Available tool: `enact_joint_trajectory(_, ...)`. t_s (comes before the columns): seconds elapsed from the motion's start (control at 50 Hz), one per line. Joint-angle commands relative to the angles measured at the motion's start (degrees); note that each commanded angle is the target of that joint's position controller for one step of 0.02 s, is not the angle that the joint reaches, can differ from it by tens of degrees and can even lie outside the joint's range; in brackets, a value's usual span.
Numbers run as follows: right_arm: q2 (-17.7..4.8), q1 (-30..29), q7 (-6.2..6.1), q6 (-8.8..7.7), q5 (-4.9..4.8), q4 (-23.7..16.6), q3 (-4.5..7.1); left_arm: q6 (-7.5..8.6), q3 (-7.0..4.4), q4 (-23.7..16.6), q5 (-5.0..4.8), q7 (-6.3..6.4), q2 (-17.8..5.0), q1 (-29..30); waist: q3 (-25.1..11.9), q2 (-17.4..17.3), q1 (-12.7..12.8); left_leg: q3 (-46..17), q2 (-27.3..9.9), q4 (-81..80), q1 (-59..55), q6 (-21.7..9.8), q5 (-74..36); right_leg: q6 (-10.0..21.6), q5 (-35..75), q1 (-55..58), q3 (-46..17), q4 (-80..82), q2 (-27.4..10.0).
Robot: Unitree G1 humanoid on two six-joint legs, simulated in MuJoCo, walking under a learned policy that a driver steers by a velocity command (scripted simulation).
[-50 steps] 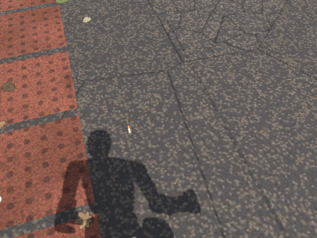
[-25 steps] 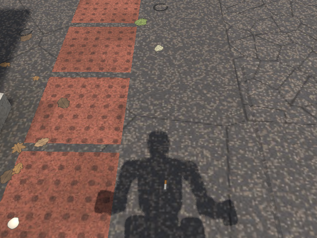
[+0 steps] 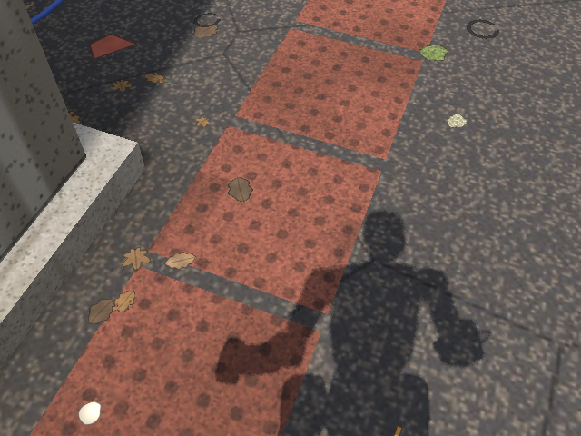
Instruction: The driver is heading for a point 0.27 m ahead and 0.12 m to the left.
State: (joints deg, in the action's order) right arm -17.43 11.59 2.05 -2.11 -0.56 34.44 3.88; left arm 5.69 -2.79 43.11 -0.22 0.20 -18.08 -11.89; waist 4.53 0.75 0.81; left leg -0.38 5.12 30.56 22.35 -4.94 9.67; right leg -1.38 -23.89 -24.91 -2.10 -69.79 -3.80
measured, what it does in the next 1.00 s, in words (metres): walks ahead: right foot, then left foot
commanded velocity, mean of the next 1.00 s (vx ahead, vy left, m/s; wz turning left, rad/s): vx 0.08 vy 0.00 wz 0.22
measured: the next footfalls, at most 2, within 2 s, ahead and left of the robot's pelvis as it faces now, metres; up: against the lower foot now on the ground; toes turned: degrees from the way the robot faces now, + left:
right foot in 0.32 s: +0.30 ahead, -0.12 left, +0.00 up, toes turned +12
left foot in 0.60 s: +0.18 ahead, +0.12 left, +0.00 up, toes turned +8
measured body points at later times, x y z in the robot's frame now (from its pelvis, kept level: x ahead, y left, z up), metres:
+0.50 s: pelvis +0.16 -0.04 +0.00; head +0.20 -0.04 +0.45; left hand +0.28 +0.24 -0.10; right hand +0.35 -0.28 -0.11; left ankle +0.10 +0.09 -0.69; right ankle +0.26 -0.13 -0.73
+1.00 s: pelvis +0.20 +0.00 +0.00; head +0.20 +0.01 +0.45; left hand +0.26 +0.28 -0.12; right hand +0.34 -0.23 -0.12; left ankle +0.14 +0.11 -0.73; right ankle +0.26 -0.13 -0.73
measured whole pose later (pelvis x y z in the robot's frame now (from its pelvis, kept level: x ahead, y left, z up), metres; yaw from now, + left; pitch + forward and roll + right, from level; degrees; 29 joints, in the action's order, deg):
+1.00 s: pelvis +0.20 +0.00 +0.00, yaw +11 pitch -1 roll +0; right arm -12.3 14.4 -1.5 -0.3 0.6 46.0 1.5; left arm 0.1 -1.9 50.3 0.3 0.8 -13.9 -9.3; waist 1.6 0.1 0.7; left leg -3.0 0.6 32.3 10.1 0.1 20.9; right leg -1.8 -13.4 -16.6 -1.5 -31.2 -0.8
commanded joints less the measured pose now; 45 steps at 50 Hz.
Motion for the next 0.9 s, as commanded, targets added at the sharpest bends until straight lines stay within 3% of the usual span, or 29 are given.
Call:
enact_joint_trajectory(0.02,-8.1,-0.8,-0.92,-1.02,0.74,-4.1,2.41,-0.27,-2.08,-3.8,1.11,0.56,-7.6,-1.9,-9.0,-2.4,1.3,-18.0,-15.4,-11.9,-12.0,-11.9,-34.9,-1.4,2.8,-9.2,-1.7,3.1,-2.3)
enact_joint_trajectory(0.08,-9.7,0.2,-2.25,-0.52,0.46,-2.3,2.89,-1.58,-1.14,-4.2,1.47,0.98,-4.7,-0.4,-9.6,-3.1,1.4,-13.6,-12.8,-11.0,-7.9,-11.2,-40.8,-3.5,8.3,-7.8,-0.4,11.5,0.2)
enact_joint_trajectory(0.14,-9.4,0.8,-3.53,1.16,-0.46,-1.3,2.85,-1.92,-0.42,-5.2,1.27,0.57,-3.4,4.5,-11.0,-5.3,-0.3,-12.0,-9.5,-8.8,-6.6,-7.9,-35.2,-3.9,18.1,-4.4,-0.2,22.7,3.1)
enact_joint_trajectory(0.2,-8.6,2.4,-4.11,2.11,-0.28,-0.1,2.44,-1.92,-0.26,-5.5,0.57,-0.40,-3.5,8.2,-11.5,-6.5,-2.4,-14.0,-10.4,-7.1,-8.9,-6.2,-27.9,-3.4,23.5,-2.0,-0.7,31.2,4.1)
enact_joint_trajectory(0.24,-7.9,3.3,-4.01,2.20,0.04,0.6,2.05,-1.68,-0.70,-6.0,0.69,-0.78,-4.5,9.0,-11.0,-7.1,-2.8,-17.1,-12.1,-4.4,-11.5,-6.0,-25.7,-2.3,21.3,-1.3,-1.6,34.4,4.2)
enact_joint_trajectory(0.28,-6.9,2.2,-3.99,2.09,0.15,0.7,1.56,-1.14,-1.29,-6.0,1.10,-0.96,-5.3,7.5,-10.0,-8.0,-1.4,-19.8,-12.3,-0.8,-13.2,-5.0,-22.8,-0.1,20.8,1.3,-1.5,39.8,4.1)
enact_joint_trajectory(0.3,-6.1,1.4,-3.96,1.95,0.04,0.7,1.21,-0.64,-1.40,-5.8,1.49,-0.93,-5.1,6.1,-9.7,-7.7,0.0,-19.5,-10.3,1.8,-12.6,-3.4,-20.2,1.5,28.0,5.7,-1.0,45.5,3.4)
enact_joint_trajectory(0.32,-3.8,3.1,-3.88,1.44,0.98,0.3,0.47,-0.18,-1.74,-6.4,2.56,-0.53,-7.6,5.1,-12.7,-3.5,-0.6,-17.1,-6.5,7.9,-9.9,-0.7,-13.4,4.3,47.2,13.9,-6.5,45.1,-3.3)
enact_joint_trajectory(0.34,-2.4,10.9,-3.87,0.93,1.16,1.4,-0.04,-0.64,-1.88,-6.7,3.95,-0.13,-9.6,4.6,-16.8,7.0,-4.0,-12.4,-0.7,17.4,-0.9,3.2,9.6,13.6,67.0,25.5,-17.1,42.2,-13.8)
enact_joint_trajectory(0.36,-4.7,11.4,-3.90,1.36,1.20,1.8,0.04,-1.42,-0.96,-4.9,2.86,-0.16,-4.5,1.4,-20.0,13.3,-2.2,-10.4,-0.6,24.5,3.1,6.5,29.7,20.2,63.6,27.3,-26.9,44.4,-19.9)
enact_joint_trajectory(0.38,-8.0,9.2,-3.89,2.28,0.52,1.9,0.97,-1.87,-0.20,-4.8,1.45,-0.55,-2.8,1.3,-18.2,9.2,-1.1,-10.6,-2.5,29.2,4.9,8.0,31.0,20.0,51.1,25.5,-27.8,46.0,-18.8)
enact_joint_trajectory(0.42,-7.9,4.5,-4.28,4.51,0.13,2.0,1.50,-2.89,-0.42,-4.9,1.03,-0.70,-4.0,4.1,-12.4,5.0,-0.8,-8.8,-3.9,33.0,7.3,9.5,26.1,15.9,32.2,19.4,-22.3,48.9,-14.2)
enact_joint_trajectory(0.46,-5.2,4.6,-4.25,5.55,0.22,2.7,0.92,-3.75,-0.37,-5.4,1.27,-0.61,-4.3,8.7,-8.8,6.0,-2.7,-6.5,-5.7,24.8,1.8,9.8,21.8,12.6,22.2,10.7,-15.4,51.9,-9.5)
enact_joint_trajectory(0.5,-2.0,4.6,-4.04,5.04,0.52,3.7,-0.14,-4.52,-0.43,-4.9,1.36,-0.54,-3.7,9.2,-8.7,8.7,-2.1,-3.0,-5.3,14.8,-4.2,9.7,18.4,11.5,21.4,8.3,-10.0,52.1,-5.8)
enact_joint_trajectory(0.54,-2.0,4.8,-3.74,4.49,0.54,4.7,-0.04,-4.89,-0.45,-4.1,0.91,-0.38,-3.7,7.4,-10.7,8.9,-1.7,-1.9,-5.0,5.9,-8.5,8.9,10.5,11.8,19.4,10.1,-9.2,50.6,-5.7)
enact_joint_trajectory(0.58,-2.0,5.3,-3.41,4.29,0.95,5.7,0.03,-4.94,-0.01,-3.4,0.34,-0.35,-2.8,6.3,-10.7,7.8,-2.3,-0.8,-4.4,-4.5,-14.0,6.9,2.0,9.8,12.3,8.4,-8.5,49.7,-4.9)
enact_joint_trajectory(0.6,-3.5,4.0,-3.44,4.21,1.76,4.9,0.14,-4.61,0.38,-2.7,0.52,-0.52,-2.0,4.7,-10.3,5.8,-1.7,-3.8,-7.0,-5.2,-16.3,5.4,-0.8,6.8,6.8,5.8,-8.1,49.3,-4.1)
enact_joint_trajectory(0.62,-6.5,2.6,-3.70,4.21,2.05,3.8,0.61,-4.19,0.55,-2.8,1.35,-0.92,-1.8,3.9,-8.9,0.6,0.1,-8.4,-11.4,-5.4,-15.3,3.1,-1.5,4.1,2.0,3.9,-5.4,47.0,-1.4)
enact_joint_trajectory(0.64,-6.2,1.7,-3.46,4.04,1.88,5.3,0.72,-4.01,0.65,-2.9,1.61,-1.04,-0.5,4.1,-7.3,-6.6,1.6,-8.7,-10.7,-6.3,-7.0,1.2,11.0,1.6,4.0,8.2,-0.3,45.7,2.3)
enact_joint_trajectory(0.66,-3.4,0.5,-3.20,3.54,2.04,4.8,0.01,-3.96,0.57,-2.6,1.86,-0.92,-1.3,6.1,-5.4,-5.9,0.5,-8.5,-9.7,-8.4,-3.1,1.5,16.1,0.5,7.5,11.3,0.2,43.5,2.6)
enact_joint_trajectory(0.68,-2.5,0.3,-3.17,3.02,2.39,5.2,-0.35,-4.01,0.42,-2.3,1.61,-0.77,-1.2,6.2,-4.8,-5.8,0.6,-8.3,-9.5,-9.0,-1.6,2.4,16.2,0.8,9.9,12.6,0.2,42.7,2.4)
enact_joint_trajectory(0.76,-3.0,2.5,-3.45,1.41,1.54,6.4,-0.37,-4.24,0.22,-0.4,1.09,-0.09,-1.3,4.2,-4.3,-3.7,0.2,-6.8,-8.4,-6.2,-4.2,3.9,6.1,2.0,15.6,12.3,-0.6,42.1,1.8)
enact_joint_trajectory(0.9,-2.0,4.0,-3.76,1.32,1.20,7.9,-0.68,-4.65,-0.14,2.8,0.66,0.46,-1.3,3.6,-4.9,-1.6,-0.3,-5.8,-7.6,-4.9,-6.3,3.7,-0.3,1.3,21.4,13.8,-0.7,41.2,1.7)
